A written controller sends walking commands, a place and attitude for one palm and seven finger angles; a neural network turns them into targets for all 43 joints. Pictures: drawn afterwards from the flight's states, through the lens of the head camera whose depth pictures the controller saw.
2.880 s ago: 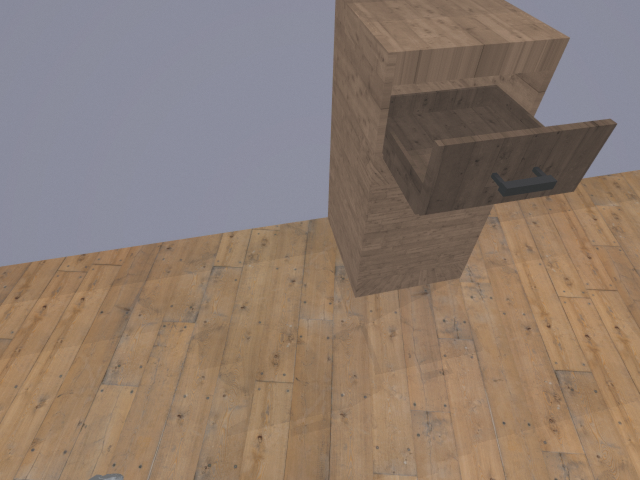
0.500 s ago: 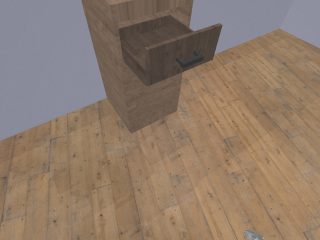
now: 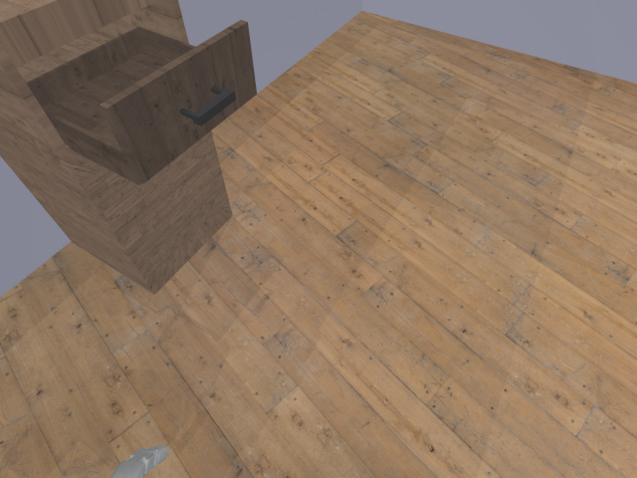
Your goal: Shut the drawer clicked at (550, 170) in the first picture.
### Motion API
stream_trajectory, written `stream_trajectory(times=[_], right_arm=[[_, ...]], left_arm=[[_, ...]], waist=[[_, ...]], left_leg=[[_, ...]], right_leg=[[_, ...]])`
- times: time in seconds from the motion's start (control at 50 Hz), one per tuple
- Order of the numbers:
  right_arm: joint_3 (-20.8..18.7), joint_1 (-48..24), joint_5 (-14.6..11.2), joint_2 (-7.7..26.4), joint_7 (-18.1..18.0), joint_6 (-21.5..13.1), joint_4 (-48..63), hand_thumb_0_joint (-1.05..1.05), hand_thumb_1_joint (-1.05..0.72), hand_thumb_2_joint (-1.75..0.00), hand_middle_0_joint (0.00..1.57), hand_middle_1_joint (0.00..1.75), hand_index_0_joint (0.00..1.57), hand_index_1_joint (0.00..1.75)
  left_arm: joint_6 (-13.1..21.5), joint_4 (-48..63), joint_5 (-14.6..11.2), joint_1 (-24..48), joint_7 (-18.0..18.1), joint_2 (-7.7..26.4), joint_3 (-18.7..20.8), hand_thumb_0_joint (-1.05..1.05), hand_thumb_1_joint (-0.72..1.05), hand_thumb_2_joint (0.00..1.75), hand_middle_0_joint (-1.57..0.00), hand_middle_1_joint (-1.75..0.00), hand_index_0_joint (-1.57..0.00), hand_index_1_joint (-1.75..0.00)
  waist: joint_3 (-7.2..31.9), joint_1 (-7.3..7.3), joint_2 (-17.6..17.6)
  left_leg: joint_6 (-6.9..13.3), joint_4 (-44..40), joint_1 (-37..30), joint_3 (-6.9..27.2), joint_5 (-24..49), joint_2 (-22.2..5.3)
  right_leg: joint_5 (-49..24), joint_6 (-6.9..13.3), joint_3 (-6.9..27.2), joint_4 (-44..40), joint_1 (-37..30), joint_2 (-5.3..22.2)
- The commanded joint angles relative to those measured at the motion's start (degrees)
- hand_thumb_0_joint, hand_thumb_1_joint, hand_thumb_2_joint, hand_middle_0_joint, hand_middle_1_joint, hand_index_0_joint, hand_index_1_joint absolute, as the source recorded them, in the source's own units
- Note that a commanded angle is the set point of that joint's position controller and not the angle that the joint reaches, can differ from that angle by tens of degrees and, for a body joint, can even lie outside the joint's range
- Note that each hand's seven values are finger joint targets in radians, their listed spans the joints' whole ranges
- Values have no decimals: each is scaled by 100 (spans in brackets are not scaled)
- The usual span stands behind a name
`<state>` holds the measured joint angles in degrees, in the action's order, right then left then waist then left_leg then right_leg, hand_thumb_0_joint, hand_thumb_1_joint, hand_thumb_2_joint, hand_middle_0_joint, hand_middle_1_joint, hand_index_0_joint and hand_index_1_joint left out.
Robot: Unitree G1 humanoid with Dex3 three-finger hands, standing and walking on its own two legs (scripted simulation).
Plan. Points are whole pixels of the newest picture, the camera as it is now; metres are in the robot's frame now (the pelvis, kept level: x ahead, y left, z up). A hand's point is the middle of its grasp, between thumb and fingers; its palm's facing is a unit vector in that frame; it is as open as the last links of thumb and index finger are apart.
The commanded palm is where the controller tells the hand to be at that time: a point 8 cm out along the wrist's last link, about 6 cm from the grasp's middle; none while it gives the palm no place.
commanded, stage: walk to a spot facing it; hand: left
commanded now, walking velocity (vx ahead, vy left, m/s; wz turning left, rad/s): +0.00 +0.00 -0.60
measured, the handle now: (207, 103) +0.81 +0.26 -0.01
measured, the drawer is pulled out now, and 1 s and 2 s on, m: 0.24 0.24 0.24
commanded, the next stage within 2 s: none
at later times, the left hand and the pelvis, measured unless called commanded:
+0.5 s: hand out of the picture +0.14 +0.22 -0.17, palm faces -0.21 -0.96 -0.18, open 7.4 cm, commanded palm none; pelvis +0.07 +0.03 +0.01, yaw -18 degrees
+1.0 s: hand (340, 289) +0.46 -0.03 -0.17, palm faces -0.58 -0.80 -0.16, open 7.4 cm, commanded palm none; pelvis +0.23 -0.09 -0.02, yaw -34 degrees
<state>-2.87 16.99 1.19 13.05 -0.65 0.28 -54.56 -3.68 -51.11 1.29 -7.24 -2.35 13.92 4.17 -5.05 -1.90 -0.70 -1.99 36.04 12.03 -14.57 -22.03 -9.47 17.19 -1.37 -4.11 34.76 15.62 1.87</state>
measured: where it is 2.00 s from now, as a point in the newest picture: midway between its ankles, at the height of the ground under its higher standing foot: (416, 358)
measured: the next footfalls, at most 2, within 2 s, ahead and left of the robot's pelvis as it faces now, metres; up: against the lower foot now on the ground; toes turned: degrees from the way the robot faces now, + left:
left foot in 0.42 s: +0.13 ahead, +0.11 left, +0.00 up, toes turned -8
right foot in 0.94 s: +0.30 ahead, -0.22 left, +0.00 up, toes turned -41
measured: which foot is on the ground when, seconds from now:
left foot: down 0.00-0.00, up 0.02-0.40, down 0.42-0.94, up 0.96-1.00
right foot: down 0.00-0.42, up 0.44-0.92, down 0.94-1.00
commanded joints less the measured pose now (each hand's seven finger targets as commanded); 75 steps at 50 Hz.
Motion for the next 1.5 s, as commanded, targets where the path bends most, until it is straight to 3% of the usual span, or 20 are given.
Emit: stream_trajectory(times=[0.0, 0.16, 0.26, 0.34, 0.36, 0.4, 0.42, 0.54, 0.78, 0.86, 0.9, 0.92, 0.94, 1.06, 1.28, 1.36, 1.38, 1.4, 1.42, 1.48], right_arm=[[-131, -267, -23, 604, -89, 27, 801, 0, -90, -90, 20, 30, 20, 30], [-192, -565, 70, 630, 80, 63, 619, 0, -90, -90, 20, 30, 20, 30], [-175, -876, 29, 538, 127, -97, 841, 0, -90, -90, 20, 30, 20, 30], [-159, -175, -21, 469, 51, -241, 722, 0, -90, -90, 20, 30, 20, 30], [-182, 323, -32, 624, -19, -286, 549, 0, -90, -90, 20, 30, 20, 30], [-348, 1269, 58, 1589, -95, -318, 389, 0, -90, -90, 20, 30, 20, 30], [-281, 950, 69, 1404, -100, -336, 404, 0, -90, -90, 20, 30, 20, 30], [-48, 336, -17, 480, -144, -540, 283, 0, -90, -90, 20, 30, 20, 30], [-44, 1440, 77, 343, -137, -502, -523, 0, -90, -90, 20, 30, 20, 30], [-124, 1295, 38, 606, -122, -473, -532, 0, -90, -90, 20, 30, 20, 30], [-110, 1067, -69, 538, -21, -451, -378, 0, -90, -90, 20, 30, 20, 30], [-43, 1157, -158, 61, -30, -472, -154, 0, -90, -90, 20, 30, 20, 30], [-49, 595, -151, 136, -65, -485, 46, 0, -90, -90, 20, 30, 20, 30], [-46, 882, 61, -103, -22, -185, -278, 0, -90, -90, 20, 30, 20, 30], [-48, -1045, 39, -37, 210, -323, 403, 0, -90, -90, 20, 30, 20, 30], [-120, -343, 54, 213, 130, -423, 160, 0, -90, -90, 20, 30, 20, 30], [-204, 452, 91, 547, 60, -466, -79, 0, -90, -90, 20, 30, 20, 30], [-367, 1180, 158, 1252, 24, -470, -225, 0, -90, -90, 20, 30, 20, 30], [-320, 1300, 102, 1201, 2, -410, -266, 0, -90, -90, 20, 30, 20, 30], [-118, 170, 49, 408, -33, -440, -51, 0, -90, -90, 20, 30, 20, 30]], left_arm=[[297, 105, -78, -1216, 267, 1615, 335, 0, 90, 90, -20, -30, -20, -30], [390, 254, 1, -460, 235, 1059, 207, 0, 90, 90, -20, -30, -20, -30], [463, 158, 21, -755, 204, 1120, 225, 0, 90, 90, -20, -30, -20, -30], [429, 205, 5, -482, 175, 1063, 259, 0, 90, 90, -20, -30, -20, -30], [403, 254, -11, -406, 155, 857, 217, 0, 90, 90, -20, -30, -20, -30], [417, 532, -39, -336, 60, 214, 98, 0, 90, 90, -20, -30, -20, -30], [419, 557, 23, -116, 37, 430, 180, 0, 90, 90, -20, -30, -20, -30], [280, -11, 76, -744, -118, 113, 201, 0, 90, 90, -20, -30, -20, -30], [347, 273, 48, 974, -134, -296, -6, 0, 90, 90, -20, -30, -20, -30], [472, -49, 70, 7, -53, -51, 69, 0, 90, 90, -20, -30, -20, -30], [590, -535, 106, -1623, 50, 657, 240, 0, 90, 90, -20, -30, -20, -30], [644, -645, 41, -2195, 140, 1273, 384, 0, 90, 90, -20, -30, -20, -30], [587, -635, -124, -2180, 189, 1569, 408, 0, 90, 90, -20, -30, -20, -30], [743, -321, 2, -498, 272, 469, 74, 0, 90, 90, -20, -30, -20, -30], [827, -692, -5, -1387, 269, 440, 23, 0, 90, 90, -20, -30, -20, -30], [784, -730, -40, -1349, 277, 467, 56, 0, 90, 90, -20, -30, -20, -30], [781, -684, -62, -1338, 248, 305, 44, 0, 90, 90, -20, -30, -20, -30], [764, -604, -105, -1550, 191, -24, 0, 0, 90, 90, -20, -30, -20, -30], [777, -528, -46, -1386, 212, 136, 8, 0, 90, 90, -20, -30, -20, -30], [643, -648, 40, -1090, 119, -39, 61, 0, 90, 90, -20, -30, -20, -30]], waist=[[1329, 655, 1366], [279, 297, 803], [255, 411, 882], [367, 37, 926], [505, -171, 500], [579, -498, -1901], [179, -412, -1418], [-28, 223, -739], [-513, -209, -745], [305, 312, -934], [1390, 1118, -256], [2090, 1144, 858], [2004, 1169, 720], [391, -70, 202], [-19, 397, 588], [205, -24, 282], [645, -344, -317], [1158, -468, -1742], [1131, -533, -1685], [-85, -11, -522]], left_leg=[[-239, 2852, 2318, 1029, -1399, 161], [-303, 2432, 2055, 1115, 127, 191], [-236, 1172, 1674, 1109, 13, 461], [-122, -458, -135, 912, 428, 784], [-98, -1075, -1131, 979, 398, 672], [626, -2657, -1796, 4017, -2143, -1893], [860, -3056, -920, 4328, -2655, -2143], [489, -2607, -615, 1246, 782, -947], [728, -2215, -1603, -73, 3347, -1084], [546, -500, -1707, -453, 6434, -1083], [203, 2041, 76, -464, 4623, -808], [-114, 4061, 2056, -113, -844, 192], [-2, 4847, 2564, 761, -1204, 291], [-80, 3505, 1799, 1198, 465, -258], [-48, 491, 1734, 932, 1049, 199], [100, -665, -142, 698, 1113, 562], [322, -1023, -1411, 1344, 904, 83], [853, -1600, -2428, 3275, 525, -1492], [1075, -2330, -2102, 3944, -413, -1984], [827, -2779, -204, 2791, -968, -1471]], right_leg=[[-4994, 1243, 2468, -1082, -2138, 2314], [736, 1140, 2187, -2192, -315, 1087], [895, 1217, 2545, -2178, -291, 1016], [759, 963, 2430, -1551, 574, 619], [874, 746, 2159, -980, 1165, 273], [1698, 176, 590, 2114, 2814, -631], [1345, 177, 825, 2878, 2846, -149], [-599, -43, 443, 3575, 2505, 288], [-690, 167, -467, 911, 2472, 197], [-242, 620, -861, 293, 661, -430], [-964, 921, -188, -283, -2370, 44], [-1608, 1683, 2735, -623, -3811, 1928], [-2194, 1981, 3473, -1338, -3409, 2362], [-1076, 1241, 1263, -2132, 231, 1249], [-1243, 1187, 1379, -2125, -600, 1087], [-1881, 918, 1138, -940, -237, 778], [-1837, 715, 882, 338, 434, 401], [358, 416, 95, 2236, 1632, -282], [1438, 406, 353, 3285, 2014, -298], [261, 361, 554, 3812, 2138, 362]])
